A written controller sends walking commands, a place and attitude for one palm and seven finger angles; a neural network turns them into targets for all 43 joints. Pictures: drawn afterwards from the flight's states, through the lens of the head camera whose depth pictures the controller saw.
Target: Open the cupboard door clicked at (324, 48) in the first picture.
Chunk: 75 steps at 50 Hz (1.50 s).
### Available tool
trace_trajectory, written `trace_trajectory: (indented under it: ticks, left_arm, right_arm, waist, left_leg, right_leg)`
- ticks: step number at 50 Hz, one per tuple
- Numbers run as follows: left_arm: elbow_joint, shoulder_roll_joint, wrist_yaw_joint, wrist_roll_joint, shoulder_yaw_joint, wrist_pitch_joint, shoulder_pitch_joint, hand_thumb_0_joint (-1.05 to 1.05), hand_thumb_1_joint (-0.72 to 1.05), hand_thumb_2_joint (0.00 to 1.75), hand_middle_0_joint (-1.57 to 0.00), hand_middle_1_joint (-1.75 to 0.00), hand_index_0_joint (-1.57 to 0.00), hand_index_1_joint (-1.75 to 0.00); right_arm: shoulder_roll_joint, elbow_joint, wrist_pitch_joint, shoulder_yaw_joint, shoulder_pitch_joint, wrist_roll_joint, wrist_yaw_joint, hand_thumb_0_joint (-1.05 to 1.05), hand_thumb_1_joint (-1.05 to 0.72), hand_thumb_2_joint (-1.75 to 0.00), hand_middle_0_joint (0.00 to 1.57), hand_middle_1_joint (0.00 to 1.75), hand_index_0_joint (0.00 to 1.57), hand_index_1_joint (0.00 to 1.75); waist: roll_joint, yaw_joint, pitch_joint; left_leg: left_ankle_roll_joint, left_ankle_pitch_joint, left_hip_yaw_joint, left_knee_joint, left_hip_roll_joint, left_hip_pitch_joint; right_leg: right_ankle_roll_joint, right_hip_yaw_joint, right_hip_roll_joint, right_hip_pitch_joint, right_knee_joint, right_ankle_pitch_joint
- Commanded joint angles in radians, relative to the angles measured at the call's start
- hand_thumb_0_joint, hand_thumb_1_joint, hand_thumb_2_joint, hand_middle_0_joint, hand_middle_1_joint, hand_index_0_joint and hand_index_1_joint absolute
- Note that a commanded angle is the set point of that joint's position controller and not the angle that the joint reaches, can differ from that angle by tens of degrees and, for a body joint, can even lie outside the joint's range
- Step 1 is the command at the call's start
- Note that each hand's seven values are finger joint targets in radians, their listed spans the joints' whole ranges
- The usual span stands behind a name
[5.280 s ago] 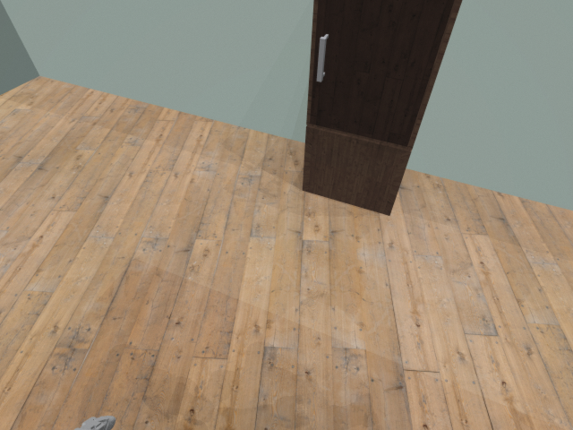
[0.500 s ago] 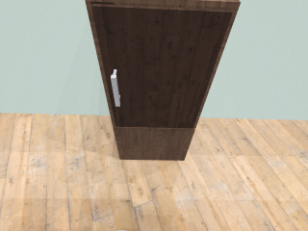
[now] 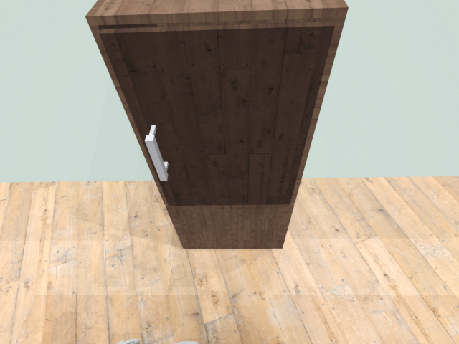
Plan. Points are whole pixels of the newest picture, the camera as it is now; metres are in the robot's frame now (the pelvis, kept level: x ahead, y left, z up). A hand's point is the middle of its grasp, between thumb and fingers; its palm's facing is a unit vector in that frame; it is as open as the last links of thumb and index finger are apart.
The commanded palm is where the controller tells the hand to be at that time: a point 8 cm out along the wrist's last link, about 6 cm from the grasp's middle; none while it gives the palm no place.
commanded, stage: come to a stop and stand still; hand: left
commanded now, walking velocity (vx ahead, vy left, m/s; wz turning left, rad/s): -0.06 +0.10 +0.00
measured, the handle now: (158, 154) +0.55 +0.22 -0.05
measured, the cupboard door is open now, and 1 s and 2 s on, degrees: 0 0 0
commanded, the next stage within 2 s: look again from close up in 0.98 s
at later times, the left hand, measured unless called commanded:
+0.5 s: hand out of the picture -0.04 +0.23 -0.17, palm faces +0.00 -0.98 -0.19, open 7.3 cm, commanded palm none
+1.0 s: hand out of the picture -0.04 +0.16 -0.17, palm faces +0.03 -0.98 -0.18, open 7.3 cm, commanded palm none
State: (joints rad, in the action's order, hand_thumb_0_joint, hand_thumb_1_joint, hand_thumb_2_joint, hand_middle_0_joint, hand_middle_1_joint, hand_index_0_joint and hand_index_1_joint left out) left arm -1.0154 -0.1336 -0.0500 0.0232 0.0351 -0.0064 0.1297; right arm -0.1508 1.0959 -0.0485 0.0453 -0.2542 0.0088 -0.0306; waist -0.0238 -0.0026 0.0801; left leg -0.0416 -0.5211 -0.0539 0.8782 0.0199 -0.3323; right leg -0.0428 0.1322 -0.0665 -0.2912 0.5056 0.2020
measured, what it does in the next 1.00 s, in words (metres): steps on the spot: left foot, then right foot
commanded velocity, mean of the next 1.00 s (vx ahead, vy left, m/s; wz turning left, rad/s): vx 0.04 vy -0.05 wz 0.00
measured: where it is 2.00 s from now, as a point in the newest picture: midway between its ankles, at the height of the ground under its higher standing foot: outside the picture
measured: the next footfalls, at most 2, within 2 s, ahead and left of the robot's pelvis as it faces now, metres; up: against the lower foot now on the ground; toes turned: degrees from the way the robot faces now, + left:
left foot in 0.20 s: +0.00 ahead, +0.15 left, +0.00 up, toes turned +1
right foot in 0.58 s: -0.03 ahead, -0.08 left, +0.00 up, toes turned -5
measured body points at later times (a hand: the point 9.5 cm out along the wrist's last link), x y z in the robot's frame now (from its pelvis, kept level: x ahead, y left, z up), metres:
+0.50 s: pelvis -0.04 +0.05 +0.01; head -0.02 +0.06 +0.46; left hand -0.04 +0.29 -0.16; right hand -0.01 -0.19 -0.14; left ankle -0.03 +0.17 -0.74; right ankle -0.08 -0.07 -0.71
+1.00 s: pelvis -0.04 +0.00 +0.00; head -0.03 -0.01 +0.45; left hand -0.04 +0.21 -0.16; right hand -0.06 -0.21 -0.17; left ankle -0.03 +0.16 -0.74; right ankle -0.07 -0.07 -0.74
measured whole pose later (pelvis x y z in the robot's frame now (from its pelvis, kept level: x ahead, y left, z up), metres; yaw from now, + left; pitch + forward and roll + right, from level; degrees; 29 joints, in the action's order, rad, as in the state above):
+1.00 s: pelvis -0.04 +0.00 +0.00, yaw -1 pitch -2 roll +0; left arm -1.14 -0.12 -0.04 0.00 0.00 0.00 0.28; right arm -0.12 1.17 -0.01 0.01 -0.28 0.01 -0.04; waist -0.01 0.00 0.04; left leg -0.07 -0.22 -0.04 0.42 0.09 -0.17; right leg -0.06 0.09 0.04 -0.10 0.41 0.28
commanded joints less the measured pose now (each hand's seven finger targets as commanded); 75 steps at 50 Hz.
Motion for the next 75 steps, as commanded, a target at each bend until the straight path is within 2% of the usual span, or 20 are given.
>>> trace_trajectory:
  ticks: [1,7,8,10,11,14,24,27,29,30,31,32,35,41,53,54,55,58,63,75]
  left_arm:
    - [0.027,-0.214,-0.013,0.009,0.063,0.011,0.096,0.00,0.90,0.90,-0.20,-0.30,-0.20,-0.30]
    - [0.049,-0.211,0.003,0.008,0.059,0.028,0.031,0.00,0.90,0.90,-0.20,-0.30,-0.20,-0.30]
    - [0.047,-0.177,0.007,-0.001,0.047,0.032,0.038,0.00,0.90,0.90,-0.20,-0.30,-0.20,-0.30]
    - [0.055,-0.083,0.017,-0.015,0.023,0.042,0.066,0.00,0.90,0.90,-0.20,-0.30,-0.20,-0.30]
    - [0.052,-0.107,0.023,-0.007,0.027,0.042,0.051,0.00,0.90,0.90,-0.20,-0.30,-0.20,-0.30]
    - [-0.004,-0.114,0.041,0.004,0.036,0.054,0.116,0.00,0.90,0.90,-0.20,-0.30,-0.20,-0.30]
    - [-0.007,-0.081,0.048,-0.005,0.012,0.031,0.126,0.00,0.90,0.90,-0.20,-0.30,-0.20,-0.30]
    - [-0.052,-0.076,0.041,-0.009,0.009,0.014,0.223,0.00,0.90,0.90,-0.20,-0.30,-0.20,-0.30]
    - [-0.077,-0.142,0.026,-0.005,0.015,-0.003,0.254,0.00,0.90,0.90,-0.20,-0.30,-0.20,-0.30]
    - [-0.080,-0.175,0.022,-0.008,0.014,-0.007,0.238,0.00,0.90,0.90,-0.20,-0.30,-0.20,-0.30]
    - [-0.077,-0.168,0.022,-0.009,0.008,-0.007,0.221,0.00,0.90,0.90,-0.20,-0.30,-0.20,-0.30]
    - [-0.082,-0.153,0.019,-0.009,0.009,-0.017,0.206,0.00,0.90,0.90,-0.20,-0.30,-0.20,-0.30]
    - [-0.090,-0.109,0.013,-0.018,-0.007,-0.019,0.191,0.00,0.90,0.90,-0.20,-0.30,-0.20,-0.30]
    - [-0.103,-0.098,0.012,-0.021,-0.008,-0.003,0.198,0.00,0.90,0.90,-0.20,-0.30,-0.20,-0.30]
    - [-0.109,-0.083,0.007,-0.018,-0.008,-0.011,0.230,0.00,0.90,0.90,-0.20,-0.30,-0.20,-0.30]
    - [-0.139,-0.111,-0.034,0.000,-0.005,-0.045,0.344,0.00,0.90,0.90,-0.20,-0.30,-0.20,-0.30]
    - [-0.088,-0.150,-0.027,0.002,-0.003,-0.058,0.308,0.00,0.90,0.90,-0.20,-0.30,-0.20,-0.30]
    - [-0.052,-0.124,-0.011,0.007,-0.007,-0.055,0.238,0.00,0.90,0.90,-0.20,-0.30,-0.20,-0.30]
    - [-0.039,-0.064,-0.006,-0.006,-0.013,-0.034,0.256,0.00,0.90,0.90,-0.20,-0.30,-0.20,-0.30]
    - [-0.034,-0.100,0.012,-0.004,-0.022,-0.007,0.230,0.00,0.90,0.90,-0.20,-0.30,-0.20,-0.30]
  right_arm:
    - [-0.055,-0.076,-0.002,0.026,-0.031,-0.001,0.008,0.00,-0.90,-0.90,0.20,0.30,0.20,0.30]
    - [-0.050,-0.070,0.025,0.016,-0.122,-0.001,0.015,0.00,-0.90,-0.90,0.20,0.30,0.20,0.30]
    - [-0.071,-0.059,0.037,0.014,-0.140,-0.001,0.015,0.00,-0.90,-0.90,0.20,0.30,0.20,0.30]
    - [-0.192,-0.103,0.050,0.030,-0.049,0.017,0.007,0.00,-0.90,-0.90,0.20,0.30,0.20,0.30]
    - [-0.194,-0.131,0.048,0.021,0.025,0.022,0.005,0.00,-0.90,-0.90,0.20,0.30,0.20,0.30]
    - [-0.171,-0.125,0.055,0.013,0.086,0.024,-0.009,0.00,-0.90,-0.90,0.20,0.30,0.20,0.30]
    - [-0.186,-0.063,0.056,0.034,-0.062,0.021,-0.016,0.00,-0.90,-0.90,0.20,0.30,0.20,0.30]
    - [-0.172,-0.046,0.059,0.028,-0.051,0.009,-0.014,0.00,-0.90,-0.90,0.20,0.30,0.20,0.30]
    - [-0.093,-0.041,0.064,0.011,-0.057,-0.007,-0.008,0.00,-0.90,-0.90,0.20,0.30,0.20,0.30]
    - [-0.051,-0.051,0.061,-0.007,-0.033,-0.006,-0.003,0.00,-0.90,-0.90,0.20,0.30,0.20,0.30]
    - [-0.044,-0.054,0.054,-0.010,-0.008,0.000,0.001,0.00,-0.90,-0.90,0.20,0.30,0.20,0.30]
    - [-0.040,-0.040,0.047,-0.012,-0.008,0.008,-0.001,0.00,-0.90,-0.90,0.20,0.30,0.20,0.30]
    - [-0.044,0.012,0.051,-0.017,-0.069,0.004,-0.007,0.00,-0.90,-0.90,0.20,0.30,0.20,0.30]
    - [-0.041,0.056,0.045,-0.022,-0.084,0.003,-0.011,0.00,-0.90,-0.90,0.20,0.30,0.20,0.30]
    - [-0.041,0.056,0.052,-0.022,-0.087,0.001,-0.017,0.00,-0.90,-0.90,0.20,0.30,0.20,0.30]
    - [-0.075,-0.026,0.072,-0.019,0.043,-0.004,-0.005,0.00,-0.90,-0.90,0.20,0.30,0.20,0.30]
    - [-0.022,-0.067,0.057,-0.023,-0.022,-0.001,0.002,0.00,-0.90,-0.90,0.20,0.30,0.20,0.30]
    - [-0.010,-0.066,0.060,-0.023,-0.068,0.000,0.009,0.00,-0.90,-0.90,0.20,0.30,0.20,0.30]
    - [-0.083,-0.060,0.087,-0.028,-0.111,0.011,-0.003,0.00,-0.90,-0.90,0.20,0.30,0.20,0.30]
    - [-0.113,-0.065,0.085,-0.037,-0.076,0.009,-0.002,0.00,-0.90,-0.90,0.20,0.30,0.20,0.30]
  waist:
    - [0.146,-0.030,-0.151]
    - [0.208,0.032,-0.158]
    - [0.127,0.038,-0.152]
    - [-0.267,0.023,-0.048]
    - [-0.166,0.007,0.011]
    - [-0.156,-0.021,0.046]
    - [-0.135,0.047,-0.057]
    - [-0.096,0.002,-0.118]
    - [0.102,0.000,-0.124]
    - [0.197,0.003,-0.074]
    - [0.153,0.003,-0.039]
    - [0.245,0.004,-0.024]
    - [0.156,0.021,-0.023]
    - [0.024,0.008,0.050]
    - [0.042,0.009,-0.019]
    - [0.087,-0.051,0.026]
    - [0.072,0.014,-0.037]
    - [0.090,0.029,-0.081]
    - [-0.016,0.006,-0.057]
    - [0.014,-0.010,0.029]
  left_leg:
    - [-0.010,0.016,0.050,0.076,0.019,-0.082]
    - [0.006,0.263,-0.021,-0.362,0.000,0.186]
    - [0.011,0.310,0.008,-0.473,0.027,0.269]
    - [0.117,0.112,0.380,-0.734,0.322,0.066]
    - [0.169,-0.007,0.391,-0.772,0.351,-0.073]
    - [0.145,0.001,0.278,-0.767,0.261,-0.039]
    - [0.194,0.443,0.223,-0.627,0.279,0.249]
    - [0.142,0.563,0.155,-0.511,0.215,0.208]
    - [0.050,0.389,0.028,-0.393,0.103,0.051]
    - [0.025,0.217,-0.012,-0.393,0.048,0.007]
    - [0.022,0.177,-0.009,-0.382,0.050,0.040]
    - [0.018,0.186,-0.003,-0.362,0.059,0.045]
    - [0.019,0.321,0.013,-0.412,0.072,0.101]
    - [0.024,0.419,0.021,-0.475,0.098,0.164]
    - [0.026,0.458,0.018,-0.481,0.103,0.197]
    - [0.007,0.307,-0.030,-0.213,0.074,0.046]
    - [0.039,0.145,0.044,-0.168,0.048,-0.003]
    - [0.040,0.180,0.007,-0.270,0.038,0.069]
    - [0.086,0.519,0.092,-0.409,0.120,0.113]
    - [0.102,0.256,0.138,-0.559,0.102,0.038]
  right_leg:
    - [-0.163,-0.232,-0.301,0.199,-0.122,-0.676]
    - [-0.057,-0.187,-0.192,0.006,-0.107,-0.105]
    - [-0.011,-0.158,-0.134,-0.069,-0.048,0.042]
    - [0.077,-0.075,0.021,-0.144,0.168,0.286]
    - [0.067,-0.140,-0.001,-0.076,0.248,0.242]
    - [0.073,-0.170,0.021,-0.123,0.410,0.160]
    - [0.077,-0.107,0.022,-0.081,0.146,0.248]
    - [0.071,-0.078,0.038,0.114,-0.133,0.013]
    - [0.027,-0.242,-0.112,0.268,-0.220,-0.176]
    - [-0.018,-0.281,-0.190,0.218,-0.235,-0.227]
    - [-0.045,-0.275,-0.207,0.147,-0.241,-0.213]
    - [-0.054,-0.274,-0.165,0.125,-0.243,-0.249]
    - [-0.045,-0.209,-0.127,0.141,-0.186,-0.353]
    - [0.010,-0.172,-0.054,0.062,-0.228,-0.084]
    - [0.011,-0.168,-0.048,0.122,-0.205,-0.208]
    - [0.101,-0.292,-0.135,0.114,-0.183,-0.783]
    - [0.059,-0.290,-0.181,0.168,-0.154,-0.769]
    - [-0.065,-0.212,-0.125,0.131,-0.134,-0.430]
    - [-0.007,-0.152,-0.003,0.077,-0.052,-0.070]
    - [0.012,-0.145,-0.006,0.067,-0.065,0.054]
